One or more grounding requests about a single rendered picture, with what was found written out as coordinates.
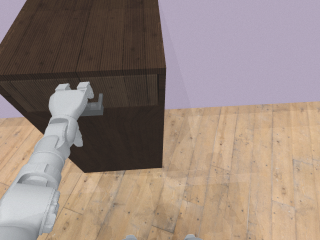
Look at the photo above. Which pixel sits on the robot left forearm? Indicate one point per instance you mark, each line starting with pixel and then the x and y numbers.
pixel 48 158

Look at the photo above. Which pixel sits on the drawer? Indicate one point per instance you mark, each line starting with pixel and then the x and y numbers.
pixel 118 91

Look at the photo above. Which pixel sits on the robot left hand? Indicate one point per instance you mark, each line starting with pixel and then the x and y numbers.
pixel 71 103

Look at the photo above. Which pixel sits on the handle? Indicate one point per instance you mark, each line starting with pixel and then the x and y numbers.
pixel 94 108

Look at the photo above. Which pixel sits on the robot left upper arm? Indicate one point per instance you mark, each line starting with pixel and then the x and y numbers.
pixel 28 212

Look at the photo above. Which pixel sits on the cabinet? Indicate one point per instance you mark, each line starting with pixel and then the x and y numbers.
pixel 59 39

